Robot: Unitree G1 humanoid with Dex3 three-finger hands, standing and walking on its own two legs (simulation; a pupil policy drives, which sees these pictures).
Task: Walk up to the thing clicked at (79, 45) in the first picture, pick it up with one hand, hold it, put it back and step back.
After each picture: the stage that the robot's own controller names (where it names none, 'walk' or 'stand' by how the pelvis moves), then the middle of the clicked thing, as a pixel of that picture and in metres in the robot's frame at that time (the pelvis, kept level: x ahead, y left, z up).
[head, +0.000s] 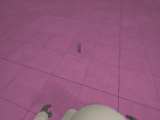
stand; (79, 48) +1.33 +0.21 -0.65
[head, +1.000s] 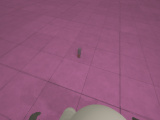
walk; (79, 53) +1.21 +0.14 -0.64
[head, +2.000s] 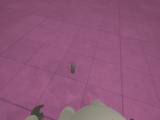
walk; (73, 68) +0.76 +0.17 -0.65
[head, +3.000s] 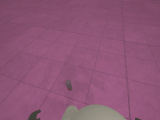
walk; (69, 85) +0.49 +0.26 -0.63
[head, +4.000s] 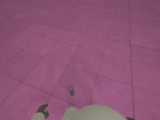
stand; (71, 90) +0.40 +0.20 -0.64
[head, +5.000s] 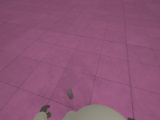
stand; (70, 94) +0.37 +0.22 -0.66
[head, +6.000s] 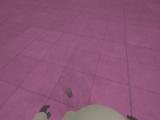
stand; (69, 93) +0.38 +0.23 -0.66
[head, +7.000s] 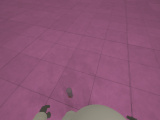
stand; (69, 93) +0.38 +0.23 -0.66
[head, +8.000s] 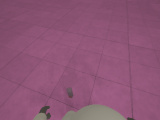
stand; (70, 93) +0.38 +0.22 -0.66
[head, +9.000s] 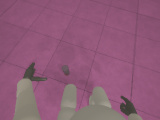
go down; (66, 70) +0.42 +0.21 -0.48
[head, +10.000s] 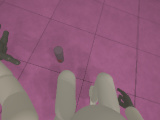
go down; (59, 55) +0.47 +0.25 -0.27
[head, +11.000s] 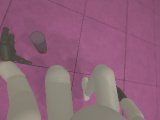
close in; (40, 45) +0.45 +0.28 -0.19
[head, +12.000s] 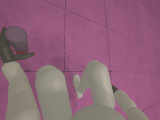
close; (20, 44) +0.44 +0.30 -0.16
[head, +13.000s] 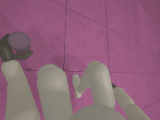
lift; (21, 46) +0.41 +0.30 -0.16
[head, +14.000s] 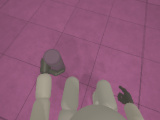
lift; (57, 64) +0.33 +0.21 +0.03
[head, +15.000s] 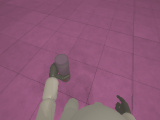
hold; (64, 70) +0.32 +0.18 +0.03
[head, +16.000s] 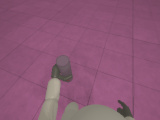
hold; (66, 71) +0.31 +0.16 +0.04
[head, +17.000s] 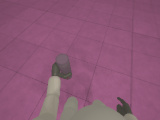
crouch; (65, 68) +0.34 +0.17 +0.01
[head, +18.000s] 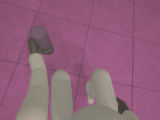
lower; (45, 43) +0.48 +0.24 -0.05
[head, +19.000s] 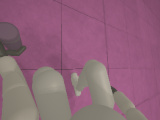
lower; (13, 42) +0.44 +0.31 -0.17
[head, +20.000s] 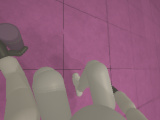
lower; (15, 43) +0.44 +0.31 -0.16
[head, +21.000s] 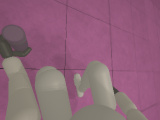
lower; (19, 44) +0.43 +0.30 -0.16
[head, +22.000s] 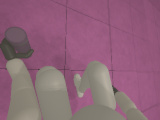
lower; (22, 46) +0.43 +0.30 -0.16
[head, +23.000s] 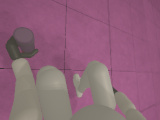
draw back; (27, 45) +0.43 +0.27 -0.17
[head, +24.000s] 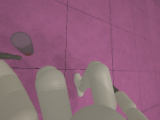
rise; (25, 46) +0.42 +0.28 -0.17
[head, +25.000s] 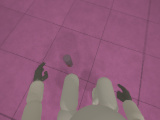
walk; (68, 61) +0.45 +0.21 -0.36
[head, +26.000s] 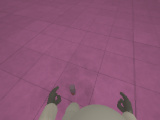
stand; (72, 90) +0.39 +0.17 -0.59
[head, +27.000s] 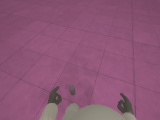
stand; (72, 90) +0.39 +0.18 -0.60
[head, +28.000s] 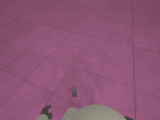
stand; (74, 92) +0.41 +0.17 -0.64
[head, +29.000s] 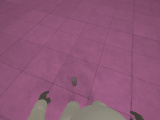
walk; (74, 81) +0.44 +0.14 -0.63
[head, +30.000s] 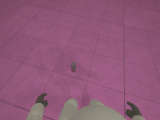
walk; (73, 67) +0.64 +0.18 -0.64
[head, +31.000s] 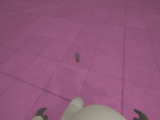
stand; (77, 57) +0.99 +0.27 -0.63
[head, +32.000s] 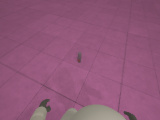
stand; (79, 57) +1.04 +0.17 -0.65
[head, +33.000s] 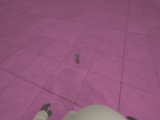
stand; (77, 58) +1.02 +0.21 -0.66
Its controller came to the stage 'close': yes
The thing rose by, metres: 0.68
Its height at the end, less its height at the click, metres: +0.00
